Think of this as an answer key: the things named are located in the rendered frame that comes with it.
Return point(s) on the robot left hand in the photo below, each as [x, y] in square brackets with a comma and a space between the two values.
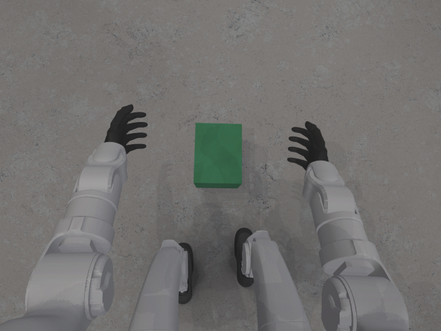
[119, 128]

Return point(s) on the robot right shin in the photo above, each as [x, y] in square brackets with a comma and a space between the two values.
[257, 234]

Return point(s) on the robot right foot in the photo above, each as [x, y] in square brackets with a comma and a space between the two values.
[240, 238]

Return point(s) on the right robot upper arm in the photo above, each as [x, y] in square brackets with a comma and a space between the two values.
[362, 303]

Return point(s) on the robot right hand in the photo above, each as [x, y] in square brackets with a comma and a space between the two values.
[316, 145]

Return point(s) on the carton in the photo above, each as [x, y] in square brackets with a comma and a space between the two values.
[218, 155]

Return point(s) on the right robot forearm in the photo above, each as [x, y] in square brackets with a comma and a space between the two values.
[345, 248]

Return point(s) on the left robot upper arm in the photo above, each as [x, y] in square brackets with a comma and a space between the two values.
[67, 291]

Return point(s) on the left robot forearm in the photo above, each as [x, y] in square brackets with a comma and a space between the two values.
[87, 225]

